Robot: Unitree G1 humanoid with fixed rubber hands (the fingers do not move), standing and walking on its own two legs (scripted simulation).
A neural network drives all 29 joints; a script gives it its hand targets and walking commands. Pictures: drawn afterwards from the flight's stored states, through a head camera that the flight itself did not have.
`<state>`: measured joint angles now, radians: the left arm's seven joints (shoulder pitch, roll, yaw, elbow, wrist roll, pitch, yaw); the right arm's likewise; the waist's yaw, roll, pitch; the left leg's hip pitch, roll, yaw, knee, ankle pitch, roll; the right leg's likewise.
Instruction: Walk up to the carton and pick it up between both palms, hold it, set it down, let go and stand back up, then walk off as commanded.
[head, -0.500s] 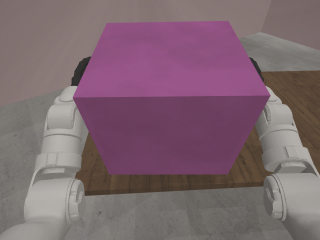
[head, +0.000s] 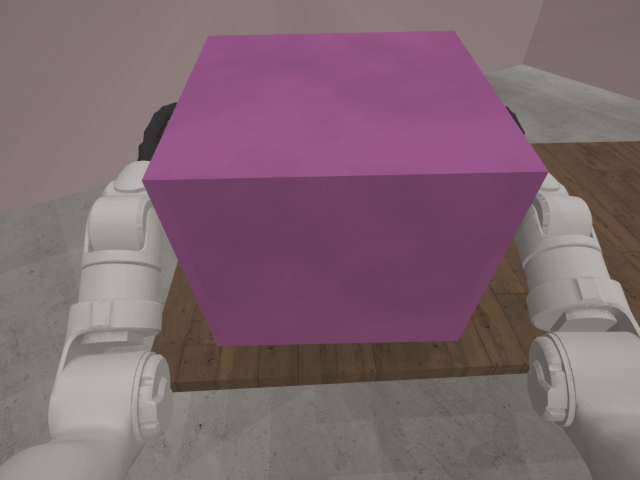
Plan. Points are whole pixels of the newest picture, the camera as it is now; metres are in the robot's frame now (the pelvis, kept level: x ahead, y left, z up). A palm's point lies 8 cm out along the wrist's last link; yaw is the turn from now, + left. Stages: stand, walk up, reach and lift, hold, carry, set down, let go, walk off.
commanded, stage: reach and lift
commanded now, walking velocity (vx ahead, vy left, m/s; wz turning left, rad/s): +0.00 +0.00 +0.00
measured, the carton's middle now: (334, 189) +0.42 -0.03 +0.20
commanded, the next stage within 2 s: hold in 0.94 s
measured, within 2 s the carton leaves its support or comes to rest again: neither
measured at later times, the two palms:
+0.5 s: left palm (146, 160) +0.39 +0.18 +0.27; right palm (517, 145) +0.38 -0.23 +0.28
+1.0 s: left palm (146, 157) +0.39 +0.18 +0.27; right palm (520, 144) +0.38 -0.23 +0.28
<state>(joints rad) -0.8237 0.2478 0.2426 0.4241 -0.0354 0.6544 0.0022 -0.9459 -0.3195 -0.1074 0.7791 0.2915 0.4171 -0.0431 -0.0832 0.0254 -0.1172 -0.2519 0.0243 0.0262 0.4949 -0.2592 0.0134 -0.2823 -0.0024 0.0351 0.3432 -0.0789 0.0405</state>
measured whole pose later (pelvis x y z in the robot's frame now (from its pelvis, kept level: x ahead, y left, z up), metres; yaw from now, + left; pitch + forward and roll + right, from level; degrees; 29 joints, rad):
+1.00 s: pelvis -0.01 +0.00 +0.00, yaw +0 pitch +0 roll -1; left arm -0.87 0.25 0.29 0.41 -0.04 0.77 0.00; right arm -1.03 -0.34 -0.10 0.78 0.32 0.55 -0.07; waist -0.08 0.03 -0.15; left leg -0.25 0.02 0.03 0.49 -0.25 0.01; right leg -0.28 0.00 0.04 0.34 -0.07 0.04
